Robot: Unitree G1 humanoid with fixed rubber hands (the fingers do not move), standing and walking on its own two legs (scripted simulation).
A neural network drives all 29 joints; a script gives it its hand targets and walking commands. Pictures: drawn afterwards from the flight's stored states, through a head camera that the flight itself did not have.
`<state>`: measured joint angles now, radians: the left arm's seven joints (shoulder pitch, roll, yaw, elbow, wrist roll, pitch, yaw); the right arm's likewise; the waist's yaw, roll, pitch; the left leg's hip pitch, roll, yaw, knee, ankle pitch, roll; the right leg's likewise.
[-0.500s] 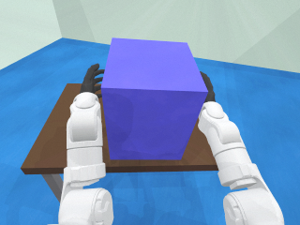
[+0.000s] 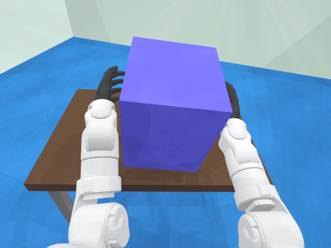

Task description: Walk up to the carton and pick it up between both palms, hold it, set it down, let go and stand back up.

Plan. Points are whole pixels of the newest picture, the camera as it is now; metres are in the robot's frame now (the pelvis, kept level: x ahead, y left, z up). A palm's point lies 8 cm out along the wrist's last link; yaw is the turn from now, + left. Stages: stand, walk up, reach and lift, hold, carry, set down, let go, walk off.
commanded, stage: set down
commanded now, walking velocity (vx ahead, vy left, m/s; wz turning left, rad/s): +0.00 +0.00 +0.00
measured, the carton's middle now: (167, 109) +0.40 +0.01 +0.16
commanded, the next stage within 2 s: none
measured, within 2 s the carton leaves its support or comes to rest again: neither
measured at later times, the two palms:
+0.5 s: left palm (117, 110) +0.39 +0.13 +0.17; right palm (234, 122) +0.38 -0.16 +0.15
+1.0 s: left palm (123, 116) +0.41 +0.12 +0.14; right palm (233, 124) +0.39 -0.17 +0.13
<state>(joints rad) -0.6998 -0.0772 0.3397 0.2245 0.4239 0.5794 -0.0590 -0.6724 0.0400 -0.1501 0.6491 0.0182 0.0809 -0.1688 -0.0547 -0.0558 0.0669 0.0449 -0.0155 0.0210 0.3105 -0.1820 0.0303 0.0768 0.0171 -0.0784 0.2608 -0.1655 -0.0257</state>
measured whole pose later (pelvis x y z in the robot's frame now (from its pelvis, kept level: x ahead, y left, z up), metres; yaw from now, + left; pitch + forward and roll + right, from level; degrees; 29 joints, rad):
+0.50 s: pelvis +0.01 +0.00 +0.00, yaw +0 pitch -6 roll -1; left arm -0.65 -0.09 0.27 0.27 0.36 0.51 0.03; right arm -0.64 -0.02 -0.12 0.70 0.05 -0.02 -0.15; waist -0.06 -0.05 0.06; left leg -0.03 -0.01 0.02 0.33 -0.19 0.03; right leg 0.01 0.02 -0.09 0.27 -0.17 -0.03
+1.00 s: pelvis +0.01 -0.01 +0.00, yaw +0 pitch -3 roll +0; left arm -0.73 -0.08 0.33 0.62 0.33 0.30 0.06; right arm -0.72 0.01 -0.34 0.93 -0.13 -0.14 -0.10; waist -0.03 -0.04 0.01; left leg -0.09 0.00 0.03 0.31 -0.18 0.02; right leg -0.06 0.02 -0.09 0.26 -0.16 -0.04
